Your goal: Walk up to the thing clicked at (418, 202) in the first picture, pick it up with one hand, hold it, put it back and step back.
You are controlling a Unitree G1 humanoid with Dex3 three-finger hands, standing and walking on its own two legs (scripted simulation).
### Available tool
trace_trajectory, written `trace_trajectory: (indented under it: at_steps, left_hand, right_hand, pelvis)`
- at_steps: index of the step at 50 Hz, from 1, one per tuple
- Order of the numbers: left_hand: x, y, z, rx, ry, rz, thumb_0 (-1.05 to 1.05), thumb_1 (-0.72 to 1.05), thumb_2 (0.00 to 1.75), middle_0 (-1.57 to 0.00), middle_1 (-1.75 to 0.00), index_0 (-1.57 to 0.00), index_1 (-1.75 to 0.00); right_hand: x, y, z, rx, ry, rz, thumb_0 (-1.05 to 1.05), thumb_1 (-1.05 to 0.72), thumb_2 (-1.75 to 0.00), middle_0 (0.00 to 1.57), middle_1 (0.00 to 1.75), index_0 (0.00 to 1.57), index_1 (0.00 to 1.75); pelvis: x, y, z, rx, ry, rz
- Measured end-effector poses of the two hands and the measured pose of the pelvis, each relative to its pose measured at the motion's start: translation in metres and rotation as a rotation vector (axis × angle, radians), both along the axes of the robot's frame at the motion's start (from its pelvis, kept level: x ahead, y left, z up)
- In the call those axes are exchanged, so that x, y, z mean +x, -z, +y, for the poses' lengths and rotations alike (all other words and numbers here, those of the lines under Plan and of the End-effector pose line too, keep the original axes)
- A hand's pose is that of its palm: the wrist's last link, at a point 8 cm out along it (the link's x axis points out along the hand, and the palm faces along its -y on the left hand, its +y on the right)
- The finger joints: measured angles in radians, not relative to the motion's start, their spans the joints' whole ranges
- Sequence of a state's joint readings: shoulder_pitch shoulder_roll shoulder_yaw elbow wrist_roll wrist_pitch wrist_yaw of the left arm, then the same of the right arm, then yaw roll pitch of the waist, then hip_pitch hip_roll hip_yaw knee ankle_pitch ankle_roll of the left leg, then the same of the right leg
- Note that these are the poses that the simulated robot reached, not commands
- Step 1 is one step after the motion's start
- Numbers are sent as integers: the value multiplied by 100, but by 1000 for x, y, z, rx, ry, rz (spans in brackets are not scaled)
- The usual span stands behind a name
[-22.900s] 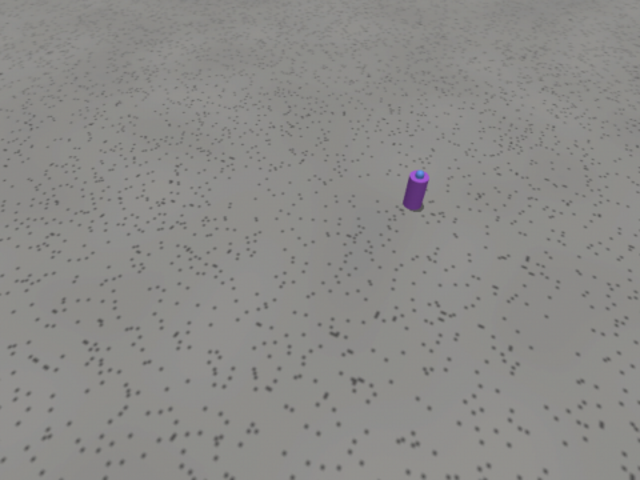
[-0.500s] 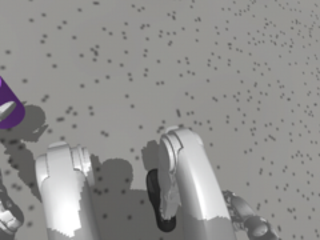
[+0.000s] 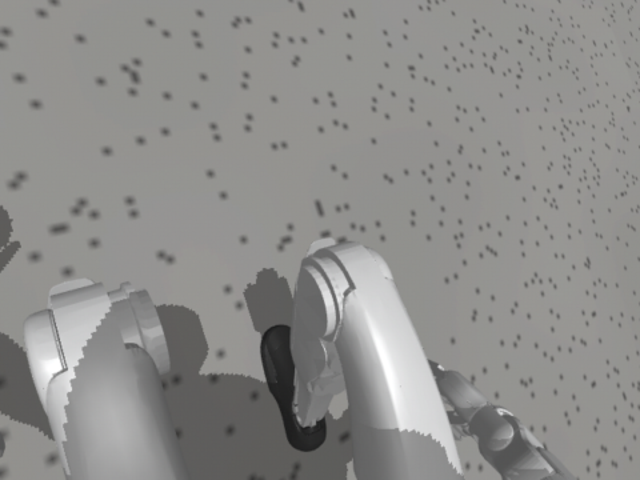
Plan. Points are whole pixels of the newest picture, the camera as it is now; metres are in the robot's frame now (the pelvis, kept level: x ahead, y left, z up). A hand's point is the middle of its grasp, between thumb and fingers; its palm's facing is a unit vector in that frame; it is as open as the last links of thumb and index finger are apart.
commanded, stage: lower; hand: left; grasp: from the side
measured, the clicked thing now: out of the picture +0.42 +0.33 -0.17
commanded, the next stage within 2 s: loosen in 0.48 s
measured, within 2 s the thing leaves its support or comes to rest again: rests again in 1.52 s
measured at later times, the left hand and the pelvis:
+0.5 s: hand out of the picture +0.42 +0.34 -0.17, palm faces +0.49 -0.87 -0.04, open 11.4 cm; pelvis -0.01 +0.01 -0.01, yaw -2 degrees
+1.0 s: hand out of the picture +0.43 +0.35 -0.15, palm faces +0.50 -0.87 -0.01, open 13.5 cm; pelvis -0.01 +0.01 -0.01, yaw -3 degrees
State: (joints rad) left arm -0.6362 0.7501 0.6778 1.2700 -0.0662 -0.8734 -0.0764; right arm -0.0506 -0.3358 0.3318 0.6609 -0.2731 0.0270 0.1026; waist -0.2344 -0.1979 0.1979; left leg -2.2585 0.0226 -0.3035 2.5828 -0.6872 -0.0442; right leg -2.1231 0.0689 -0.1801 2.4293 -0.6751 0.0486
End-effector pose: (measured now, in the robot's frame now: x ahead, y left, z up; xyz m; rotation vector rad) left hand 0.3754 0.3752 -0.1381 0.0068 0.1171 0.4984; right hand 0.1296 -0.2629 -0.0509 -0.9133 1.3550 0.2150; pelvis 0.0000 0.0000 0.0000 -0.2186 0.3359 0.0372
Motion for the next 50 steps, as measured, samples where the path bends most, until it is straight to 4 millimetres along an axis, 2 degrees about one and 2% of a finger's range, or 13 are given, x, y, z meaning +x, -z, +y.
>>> trace_trajectory:
  at_steps: [11,21,34,38,43,50]
  left_hand:
    - [3,13,2,8,-7,7,0,-53,101,-64,-98,-65,-98]
    - [-1,30,-3,-3,-17,11,0,-53,101,-64,-98,-65,-98]
    - [-2,31,-2,6,-26,-3,0,-53,100,-65,-96,-66,-96]
    - [-2,31,-2,-5,-45,-18,-1,-48,91,-67,-90,-68,-90]
    - [2,26,1,5,-42,-60,-1,-44,72,-70,-81,-70,-78]
    - [14,11,7,25,-24,-96,0,-48,44,-57,-58,-58,-55]
  right_hand:
    - [13,-5,4,-20,-77,-15,0,-93,-91,20,30,21,30]
    - [15,-9,9,-40,-128,-6,0,-92,-90,20,30,21,30]
    - [15,-9,14,-43,-164,-5,0,-92,-90,20,30,21,30]
    - [13,-10,16,-47,-168,-4,0,-92,-90,20,30,21,30]
    - [9,-11,18,-57,-166,6,0,-92,-89,20,30,21,30]
    - [8,-14,21,-54,-160,-13,0,-91,-90,21,30,21,30]
  pelvis:
    - [-3,4,3,-20,10,-36]
    - [-5,8,5,-34,22,-68]
    - [-8,9,7,-46,29,-93]
    - [-9,10,8,-49,33,-101]
    - [-9,11,9,-54,35,-107]
    - [-11,10,11,-63,38,-111]
